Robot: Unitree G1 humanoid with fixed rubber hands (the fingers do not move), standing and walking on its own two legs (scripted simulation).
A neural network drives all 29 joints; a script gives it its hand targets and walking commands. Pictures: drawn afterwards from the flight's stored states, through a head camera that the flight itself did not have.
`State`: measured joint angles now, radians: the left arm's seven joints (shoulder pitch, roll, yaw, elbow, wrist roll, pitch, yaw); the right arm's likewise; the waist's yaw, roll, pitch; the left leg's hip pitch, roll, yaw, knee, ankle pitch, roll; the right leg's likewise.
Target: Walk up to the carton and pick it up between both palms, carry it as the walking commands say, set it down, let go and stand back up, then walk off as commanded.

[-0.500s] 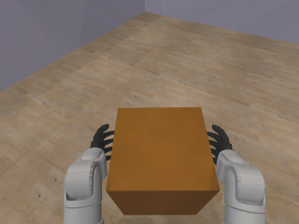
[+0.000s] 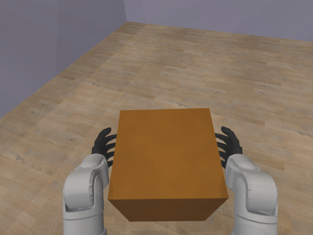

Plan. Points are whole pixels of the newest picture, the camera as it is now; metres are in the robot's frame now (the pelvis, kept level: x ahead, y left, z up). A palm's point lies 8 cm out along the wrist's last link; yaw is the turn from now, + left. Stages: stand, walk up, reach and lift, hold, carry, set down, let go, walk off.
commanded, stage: carry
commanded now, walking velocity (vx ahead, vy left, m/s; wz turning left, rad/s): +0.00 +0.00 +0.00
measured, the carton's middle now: (165, 169) +0.28 +0.00 +0.03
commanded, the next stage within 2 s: none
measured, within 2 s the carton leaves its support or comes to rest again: neither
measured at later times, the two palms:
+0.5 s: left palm (102, 100) +0.47 +0.18 +0.11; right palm (202, 95) +0.47 -0.12 +0.11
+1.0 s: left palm (104, 92) +0.50 +0.18 +0.11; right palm (200, 85) +0.51 -0.12 +0.12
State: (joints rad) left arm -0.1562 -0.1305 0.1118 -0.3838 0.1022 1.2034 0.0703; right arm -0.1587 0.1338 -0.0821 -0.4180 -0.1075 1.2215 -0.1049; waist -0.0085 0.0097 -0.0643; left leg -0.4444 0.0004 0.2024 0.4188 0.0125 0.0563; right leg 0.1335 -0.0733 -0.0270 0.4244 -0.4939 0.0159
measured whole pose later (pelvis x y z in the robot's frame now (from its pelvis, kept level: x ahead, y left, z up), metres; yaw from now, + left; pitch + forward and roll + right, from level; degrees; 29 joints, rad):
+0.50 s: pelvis +0.20 +0.03 +0.02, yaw +1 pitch +3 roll -1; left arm -0.18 -0.14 0.13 -0.27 0.12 1.18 0.07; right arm -0.18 0.14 -0.11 -0.30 -0.13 1.19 -0.08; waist 0.00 0.02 -0.11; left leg -0.17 0.00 0.16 0.46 -0.34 0.05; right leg -0.27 -0.04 -0.15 0.49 -0.26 -0.01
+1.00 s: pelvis +0.23 +0.02 +0.03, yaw +1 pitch +5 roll -2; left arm -0.17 -0.13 0.11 -0.29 0.12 1.16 0.08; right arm -0.16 0.13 -0.11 -0.32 -0.12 1.16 -0.08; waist 0.00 0.02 -0.11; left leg -0.16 0.03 0.14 0.48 -0.30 0.02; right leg -0.25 -0.02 -0.17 0.49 -0.19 -0.01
